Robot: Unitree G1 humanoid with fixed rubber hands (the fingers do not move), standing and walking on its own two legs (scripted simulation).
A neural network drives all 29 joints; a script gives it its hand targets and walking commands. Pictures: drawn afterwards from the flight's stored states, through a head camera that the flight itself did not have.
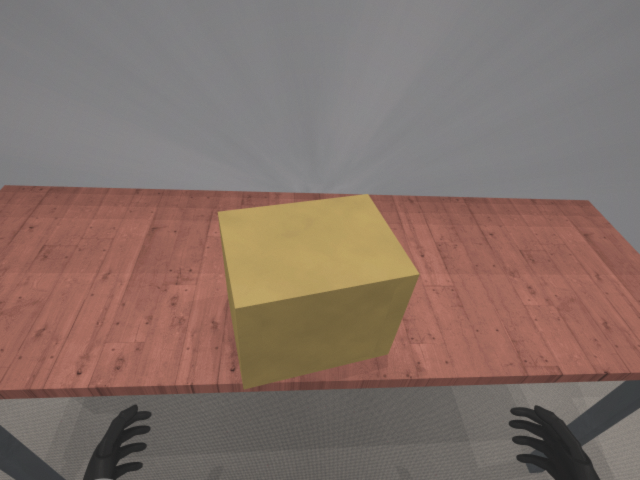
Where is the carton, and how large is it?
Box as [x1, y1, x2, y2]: [218, 194, 419, 388]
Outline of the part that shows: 367,194 218,212 227,292 243,388 256,386 388,353 419,274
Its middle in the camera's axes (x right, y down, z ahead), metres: -0.02 +0.08 +0.60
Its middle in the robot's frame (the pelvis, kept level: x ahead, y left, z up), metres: +0.42 +0.02 +0.01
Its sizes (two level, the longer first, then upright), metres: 0.241 0.180 0.201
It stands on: a table, 0.68 m high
